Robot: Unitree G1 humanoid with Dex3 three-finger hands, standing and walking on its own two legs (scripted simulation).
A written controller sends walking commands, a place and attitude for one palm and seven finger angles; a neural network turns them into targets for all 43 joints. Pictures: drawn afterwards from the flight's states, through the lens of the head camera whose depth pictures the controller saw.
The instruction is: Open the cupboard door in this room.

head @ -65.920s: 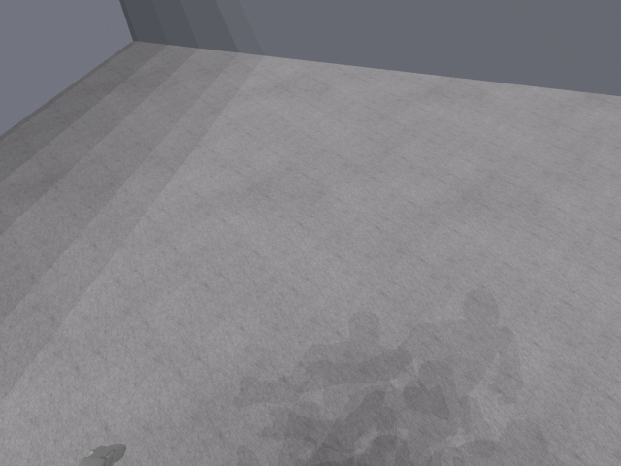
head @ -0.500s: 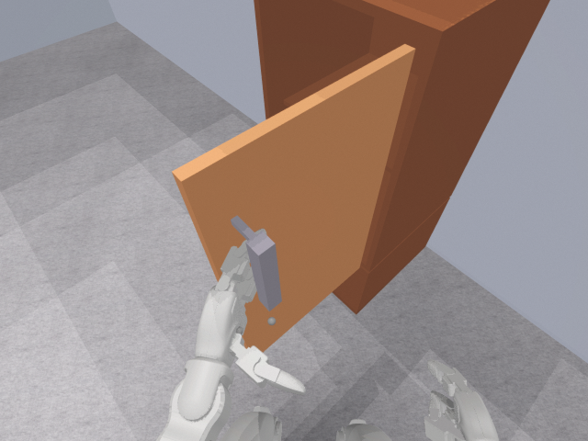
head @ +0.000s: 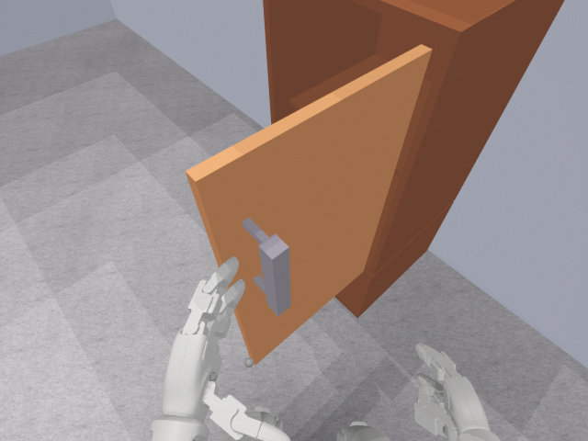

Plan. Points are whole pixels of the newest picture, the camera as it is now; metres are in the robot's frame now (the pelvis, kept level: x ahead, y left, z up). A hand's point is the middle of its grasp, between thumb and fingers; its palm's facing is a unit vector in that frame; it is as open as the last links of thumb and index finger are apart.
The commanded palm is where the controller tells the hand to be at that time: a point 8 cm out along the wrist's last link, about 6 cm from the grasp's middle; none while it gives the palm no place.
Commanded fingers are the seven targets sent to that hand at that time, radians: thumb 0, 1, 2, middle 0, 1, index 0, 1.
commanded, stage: slide the hand sideways off the handle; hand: left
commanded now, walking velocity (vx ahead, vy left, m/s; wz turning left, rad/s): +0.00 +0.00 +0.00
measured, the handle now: (266, 268) +0.32 +0.06 +0.07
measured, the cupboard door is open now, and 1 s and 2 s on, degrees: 89 89 89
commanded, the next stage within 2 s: draw the hand back to the body in 0.44 s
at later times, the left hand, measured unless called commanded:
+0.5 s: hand (213, 390) +0.18 +0.10 +0.06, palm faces -0.01 -1.00 -0.01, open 16.3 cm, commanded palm +0.15 +0.15 +0.06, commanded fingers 0.00 -0.50 0.30 -0.15 -0.30 -0.15 -0.30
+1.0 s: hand (153, 368) +0.18 +0.15 +0.13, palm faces -0.01 -1.00 -0.06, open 16.3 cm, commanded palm +0.15 +0.21 +0.14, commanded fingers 0.00 -0.36 0.36 -0.16 -0.30 -0.16 -0.30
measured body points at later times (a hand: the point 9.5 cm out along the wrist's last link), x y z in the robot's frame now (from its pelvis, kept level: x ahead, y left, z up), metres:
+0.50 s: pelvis +0.00 -0.02 -0.01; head +0.05 -0.03 +0.44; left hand +0.17 +0.16 +0.06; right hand +0.19 -0.25 -0.08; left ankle +0.02 +0.08 -0.65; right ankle +0.00 -0.11 -0.65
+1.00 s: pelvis +0.01 -0.02 +0.03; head +0.03 -0.02 +0.48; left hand +0.18 +0.20 +0.13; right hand +0.20 -0.24 -0.03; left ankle +0.02 +0.08 -0.65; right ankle +0.00 -0.11 -0.65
